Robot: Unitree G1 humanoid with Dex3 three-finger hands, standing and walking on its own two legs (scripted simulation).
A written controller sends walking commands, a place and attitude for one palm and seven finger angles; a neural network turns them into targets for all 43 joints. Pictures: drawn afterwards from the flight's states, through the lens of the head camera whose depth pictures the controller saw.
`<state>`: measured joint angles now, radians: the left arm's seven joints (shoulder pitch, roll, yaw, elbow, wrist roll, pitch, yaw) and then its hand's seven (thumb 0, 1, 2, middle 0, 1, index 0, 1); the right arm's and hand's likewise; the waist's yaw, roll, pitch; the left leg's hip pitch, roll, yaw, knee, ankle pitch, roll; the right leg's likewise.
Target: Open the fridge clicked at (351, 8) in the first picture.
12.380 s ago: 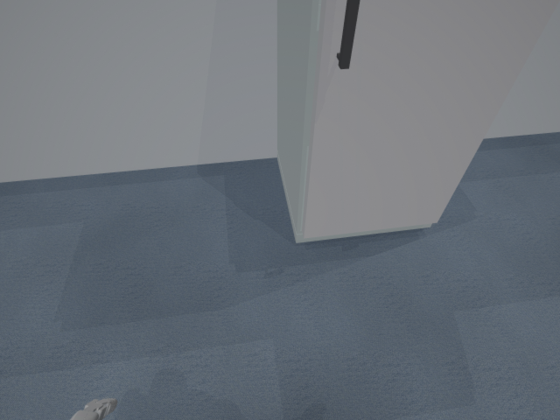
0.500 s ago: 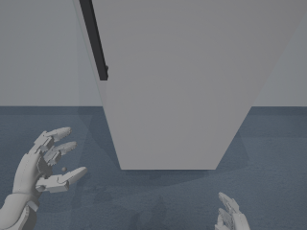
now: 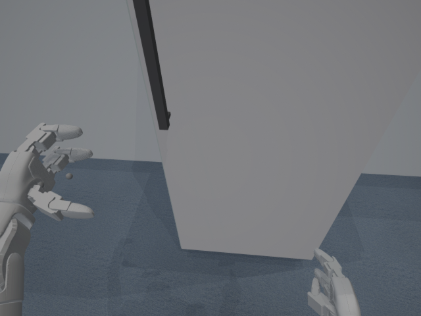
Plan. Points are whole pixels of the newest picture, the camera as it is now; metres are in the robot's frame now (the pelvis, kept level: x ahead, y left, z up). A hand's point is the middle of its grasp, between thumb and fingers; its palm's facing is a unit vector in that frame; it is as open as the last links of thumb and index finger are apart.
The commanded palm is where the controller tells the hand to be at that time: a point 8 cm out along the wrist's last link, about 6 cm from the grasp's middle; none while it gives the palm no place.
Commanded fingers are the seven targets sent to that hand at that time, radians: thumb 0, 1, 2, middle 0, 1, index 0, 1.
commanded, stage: raise the hand to about handle height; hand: left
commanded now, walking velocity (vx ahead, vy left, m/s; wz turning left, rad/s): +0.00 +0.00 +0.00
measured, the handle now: (153, 51) +0.54 +0.19 +0.27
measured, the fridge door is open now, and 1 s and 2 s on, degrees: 0 0 0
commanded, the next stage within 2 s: move the hooked fingers beside the handle in 0.78 s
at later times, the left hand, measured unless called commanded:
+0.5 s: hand (68, 153) +0.28 +0.26 +0.22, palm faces +0.06 -0.99 -0.08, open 14.0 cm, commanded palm +0.23 +0.31 +0.24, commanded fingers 0.00 -0.50 0.30 -0.30 -1.20 -0.30 -1.20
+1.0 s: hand (49, 150) +0.27 +0.28 +0.23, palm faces +0.13 -0.99 -0.07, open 14.0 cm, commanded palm +0.24 +0.31 +0.23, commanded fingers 0.00 -0.50 0.30 -0.30 -1.20 -0.30 -1.20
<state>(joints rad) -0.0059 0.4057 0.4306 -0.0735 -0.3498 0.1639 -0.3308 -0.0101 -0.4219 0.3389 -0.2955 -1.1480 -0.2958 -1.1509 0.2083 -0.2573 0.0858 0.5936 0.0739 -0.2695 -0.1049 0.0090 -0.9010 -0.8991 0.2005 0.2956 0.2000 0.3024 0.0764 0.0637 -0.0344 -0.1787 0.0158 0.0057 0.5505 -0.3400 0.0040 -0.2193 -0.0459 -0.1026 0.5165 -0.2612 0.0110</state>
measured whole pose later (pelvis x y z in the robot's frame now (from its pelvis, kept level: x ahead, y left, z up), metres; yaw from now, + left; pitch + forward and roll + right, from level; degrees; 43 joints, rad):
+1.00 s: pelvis -0.02 +0.00 +0.01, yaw +0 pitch -4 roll +0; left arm -0.25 0.50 0.48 0.10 -0.31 0.34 -0.38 -0.02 -0.50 0.30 -0.30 -1.20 -0.30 -1.20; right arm 0.21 -0.26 0.11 0.60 0.09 -0.20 -0.10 0.01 -0.90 -0.90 0.20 0.30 0.20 0.30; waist 0.08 0.06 -0.02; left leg -0.12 0.01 0.01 0.46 -0.27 0.01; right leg -0.17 -0.05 -0.09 0.44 -0.20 0.01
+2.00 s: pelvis -0.01 -0.01 +0.01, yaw -1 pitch +1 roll +0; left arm -0.65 0.54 0.39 0.63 -0.20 0.20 -0.35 -0.02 -0.50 0.30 -0.30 -1.20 -0.30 -1.20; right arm 0.27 -0.30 0.06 0.63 0.09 -0.13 -0.11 0.01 -0.90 -0.90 0.20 0.30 0.20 0.30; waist 0.01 0.04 -0.02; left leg -0.20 0.02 0.02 0.46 -0.27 0.00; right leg -0.25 -0.04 -0.09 0.43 -0.19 0.00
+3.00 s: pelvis +0.01 +0.01 +0.01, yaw -2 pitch +6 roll -1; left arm -0.87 0.59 0.40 0.92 -0.15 0.05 -0.35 -0.02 -0.50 0.30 -0.30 -1.20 -0.30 -1.20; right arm 0.35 -0.30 0.04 0.64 0.06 -0.07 -0.08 0.01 -0.90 -0.90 0.20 0.30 0.20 0.30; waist -0.04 0.03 -0.05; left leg -0.29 0.02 0.04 0.48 -0.30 0.02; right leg -0.34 -0.03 -0.07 0.43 -0.20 0.02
